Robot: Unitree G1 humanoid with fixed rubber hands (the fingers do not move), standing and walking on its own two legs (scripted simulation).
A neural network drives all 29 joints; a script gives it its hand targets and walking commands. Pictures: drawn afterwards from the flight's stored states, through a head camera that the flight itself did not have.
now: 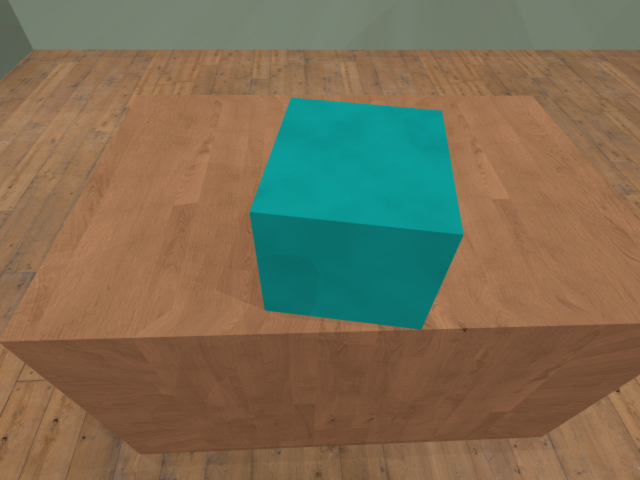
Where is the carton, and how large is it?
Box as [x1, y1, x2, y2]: [250, 97, 463, 329]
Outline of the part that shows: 291,97 250,209 250,217 264,308 266,310 420,329 463,234 441,111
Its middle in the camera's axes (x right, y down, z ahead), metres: +0.06 -0.05 +0.63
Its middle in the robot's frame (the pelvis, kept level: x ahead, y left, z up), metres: +0.53 -0.04 +0.04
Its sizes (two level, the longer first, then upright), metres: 0.287 0.256 0.224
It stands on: a pedestal, 0.67 m high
